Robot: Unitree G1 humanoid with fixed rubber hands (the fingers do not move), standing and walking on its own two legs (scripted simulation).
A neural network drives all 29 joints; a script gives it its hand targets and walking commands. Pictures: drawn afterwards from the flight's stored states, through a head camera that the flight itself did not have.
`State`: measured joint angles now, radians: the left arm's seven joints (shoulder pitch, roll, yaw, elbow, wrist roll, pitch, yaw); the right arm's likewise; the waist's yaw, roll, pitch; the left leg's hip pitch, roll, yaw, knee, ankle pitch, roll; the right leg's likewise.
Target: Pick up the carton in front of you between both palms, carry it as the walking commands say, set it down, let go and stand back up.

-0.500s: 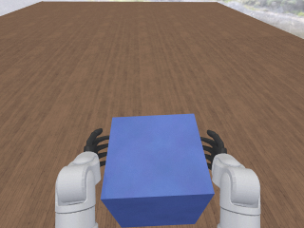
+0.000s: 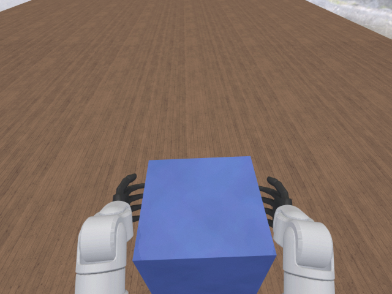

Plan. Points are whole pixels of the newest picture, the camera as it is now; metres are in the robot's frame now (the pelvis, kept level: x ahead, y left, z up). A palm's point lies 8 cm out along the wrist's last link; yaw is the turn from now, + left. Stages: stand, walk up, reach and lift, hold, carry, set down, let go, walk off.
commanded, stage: carry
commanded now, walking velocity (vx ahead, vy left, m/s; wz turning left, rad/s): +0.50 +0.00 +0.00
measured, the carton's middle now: (202, 232) +0.27 +0.00 +0.01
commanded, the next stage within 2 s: none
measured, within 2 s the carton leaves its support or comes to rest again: neither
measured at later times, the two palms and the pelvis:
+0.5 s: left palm (152, 112) +0.60 +0.15 +0.10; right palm (253, 115) +0.59 -0.15 +0.10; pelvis +0.33 +0.00 +0.00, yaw -1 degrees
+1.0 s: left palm (160, 81) +0.81 +0.15 +0.10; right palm (242, 81) +0.82 -0.15 +0.10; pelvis +0.55 +0.00 +0.00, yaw +0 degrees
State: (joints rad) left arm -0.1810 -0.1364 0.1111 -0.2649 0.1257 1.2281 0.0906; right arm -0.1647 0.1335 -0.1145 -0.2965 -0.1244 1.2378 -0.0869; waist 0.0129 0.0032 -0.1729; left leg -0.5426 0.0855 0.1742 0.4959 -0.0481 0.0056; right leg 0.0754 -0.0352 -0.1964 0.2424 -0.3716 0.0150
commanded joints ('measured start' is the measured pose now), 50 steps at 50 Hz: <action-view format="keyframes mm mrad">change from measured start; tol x32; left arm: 1 -462 -876 -695 -35 -414 1 -267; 50 -522 -892 -720 -67 -429 9 -275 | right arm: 1 -482 894 707 -4 410 -7 249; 50 -476 916 684 18 403 -15 264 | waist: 1 -14 -131 -94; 4 -38 347 -323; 25 -9 116 -66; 28 19 -314 -310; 50 -7 61 -181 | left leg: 1 251 -91 107 -89 -50 24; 4 894 343 -694 -244 -132 234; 25 587 104 65 -14 484 27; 29 -37 -80 -125 766 -514 -51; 42 361 -2 -22 -135 82 -36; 50 388 112 -109 6 451 21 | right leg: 1 -28 -174 -9 230 722 -69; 4 -731 63 69 963 -79 33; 6 -825 -34 193 1099 -76 -23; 23 -611 -36 -11 253 371 -34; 26 -163 6 -58 159 457 -39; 28 288 -421 546 144 846 -241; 50 -229 -138 80 259 488 4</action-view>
